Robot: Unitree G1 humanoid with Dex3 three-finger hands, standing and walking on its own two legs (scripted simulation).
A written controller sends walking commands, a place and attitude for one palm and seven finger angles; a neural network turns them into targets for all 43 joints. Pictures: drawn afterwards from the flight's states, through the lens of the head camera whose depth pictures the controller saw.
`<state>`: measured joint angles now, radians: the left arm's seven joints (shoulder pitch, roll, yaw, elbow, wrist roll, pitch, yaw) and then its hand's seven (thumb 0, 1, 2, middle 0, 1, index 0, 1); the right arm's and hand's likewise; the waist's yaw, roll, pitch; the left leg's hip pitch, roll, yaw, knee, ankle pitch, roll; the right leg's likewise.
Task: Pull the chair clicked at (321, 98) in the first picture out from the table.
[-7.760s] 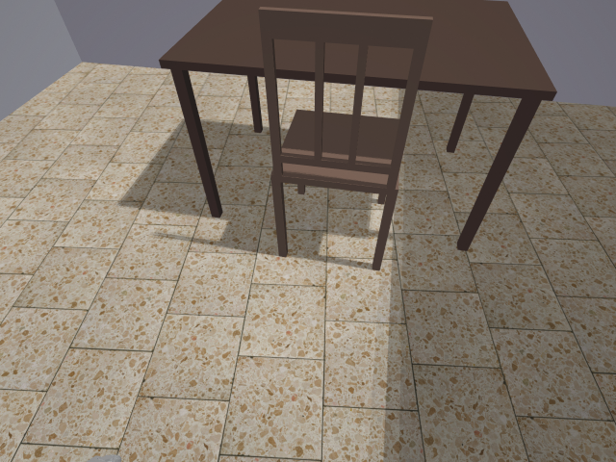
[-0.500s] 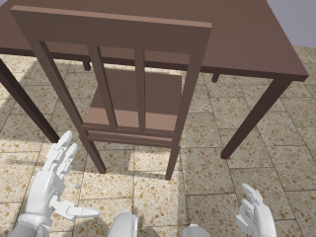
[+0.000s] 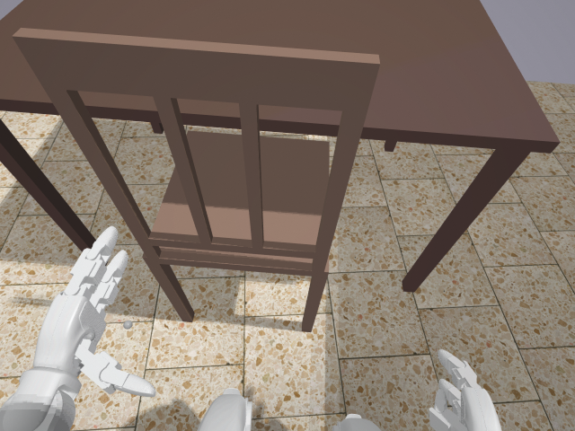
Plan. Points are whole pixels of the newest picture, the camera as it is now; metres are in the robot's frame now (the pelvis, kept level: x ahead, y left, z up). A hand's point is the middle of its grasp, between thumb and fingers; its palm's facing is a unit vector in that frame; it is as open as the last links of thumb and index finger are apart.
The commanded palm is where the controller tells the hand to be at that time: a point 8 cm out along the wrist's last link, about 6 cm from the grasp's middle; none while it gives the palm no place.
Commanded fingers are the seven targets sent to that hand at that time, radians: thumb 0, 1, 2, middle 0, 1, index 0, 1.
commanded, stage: raise the hand toward the chair's back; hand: left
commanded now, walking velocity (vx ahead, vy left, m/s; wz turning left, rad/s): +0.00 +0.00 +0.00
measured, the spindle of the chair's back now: (190, 184) +0.49 +0.19 +0.02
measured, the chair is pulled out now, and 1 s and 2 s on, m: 0.00 0.00 0.00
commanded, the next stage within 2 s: aim the fingers beside a spindle in 0.40 s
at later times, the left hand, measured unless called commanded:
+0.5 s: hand (132, 326) +0.24 +0.20 +0.05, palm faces -0.04 -1.00 -0.07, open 16.9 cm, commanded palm +0.22 +0.26 +0.05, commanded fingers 0.00 -0.50 0.30 -0.06 -0.08 -0.06 -0.08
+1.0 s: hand (157, 302) +0.28 +0.19 +0.03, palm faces -0.06 -1.00 -0.06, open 16.9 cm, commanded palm +0.26 +0.24 +0.03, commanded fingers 0.00 -0.50 0.30 -0.06 -0.08 -0.06 -0.08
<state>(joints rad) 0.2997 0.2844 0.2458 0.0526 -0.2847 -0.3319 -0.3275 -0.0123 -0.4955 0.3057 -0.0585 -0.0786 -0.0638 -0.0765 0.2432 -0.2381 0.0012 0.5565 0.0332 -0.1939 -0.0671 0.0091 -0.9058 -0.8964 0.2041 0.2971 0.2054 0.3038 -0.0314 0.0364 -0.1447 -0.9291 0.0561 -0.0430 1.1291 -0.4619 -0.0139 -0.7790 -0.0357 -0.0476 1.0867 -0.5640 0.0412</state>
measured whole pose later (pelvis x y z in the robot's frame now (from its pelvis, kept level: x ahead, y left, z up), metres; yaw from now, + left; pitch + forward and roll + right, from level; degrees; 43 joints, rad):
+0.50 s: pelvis +0.00 +0.00 +0.00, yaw +0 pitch +15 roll -3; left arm 0.30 0.27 0.24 0.07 -0.28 -0.36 -0.33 -0.01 -0.50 0.31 -0.06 -0.08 -0.06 -0.08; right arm 0.23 -0.23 0.00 0.56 0.03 -0.20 -0.06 0.01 -0.91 -0.90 0.20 0.30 0.20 0.30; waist -0.03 0.04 -0.15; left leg -0.93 0.06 -0.05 1.12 -0.46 -0.02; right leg -0.78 -0.03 -0.05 1.09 -0.56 0.04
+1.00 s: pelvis +0.00 +0.00 -0.01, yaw -1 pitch +17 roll -3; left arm 0.15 0.27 0.22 0.18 -0.25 -0.37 -0.29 -0.01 -0.50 0.31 -0.06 -0.08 -0.06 -0.08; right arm 0.24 -0.24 0.01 0.57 0.02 -0.18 -0.05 0.01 -0.91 -0.90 0.20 0.30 0.20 0.30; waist -0.05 0.03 -0.15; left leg -0.99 0.06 -0.04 1.16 -0.47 -0.02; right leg -0.85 -0.03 -0.04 1.14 -0.58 0.04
